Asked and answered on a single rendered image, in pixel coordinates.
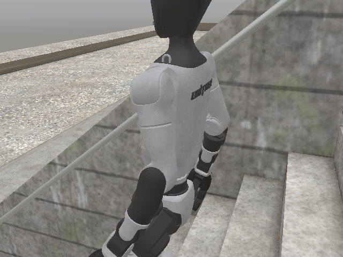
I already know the left robot upper arm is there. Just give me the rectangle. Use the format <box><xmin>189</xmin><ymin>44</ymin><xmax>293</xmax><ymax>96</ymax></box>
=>
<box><xmin>130</xmin><ymin>66</ymin><xmax>177</xmax><ymax>193</ymax></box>

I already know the right robot upper arm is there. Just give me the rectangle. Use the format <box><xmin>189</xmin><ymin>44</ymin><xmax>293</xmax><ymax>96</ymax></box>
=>
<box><xmin>200</xmin><ymin>51</ymin><xmax>230</xmax><ymax>136</ymax></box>

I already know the robot torso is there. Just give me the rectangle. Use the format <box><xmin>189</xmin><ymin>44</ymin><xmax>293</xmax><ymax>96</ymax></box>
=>
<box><xmin>140</xmin><ymin>54</ymin><xmax>212</xmax><ymax>235</ymax></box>

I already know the robot right hand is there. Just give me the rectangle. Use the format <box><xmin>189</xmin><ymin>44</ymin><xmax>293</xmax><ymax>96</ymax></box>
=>
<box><xmin>187</xmin><ymin>168</ymin><xmax>212</xmax><ymax>211</ymax></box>

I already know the right robot forearm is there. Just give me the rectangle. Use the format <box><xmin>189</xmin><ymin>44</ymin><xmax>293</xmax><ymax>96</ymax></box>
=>
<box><xmin>195</xmin><ymin>128</ymin><xmax>228</xmax><ymax>177</ymax></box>

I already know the left robot forearm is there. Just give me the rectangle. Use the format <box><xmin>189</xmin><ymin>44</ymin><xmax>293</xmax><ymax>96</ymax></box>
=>
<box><xmin>102</xmin><ymin>167</ymin><xmax>166</xmax><ymax>257</ymax></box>

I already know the humanoid robot head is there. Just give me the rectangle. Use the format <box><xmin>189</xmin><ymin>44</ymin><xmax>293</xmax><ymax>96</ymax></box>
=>
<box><xmin>151</xmin><ymin>0</ymin><xmax>212</xmax><ymax>68</ymax></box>

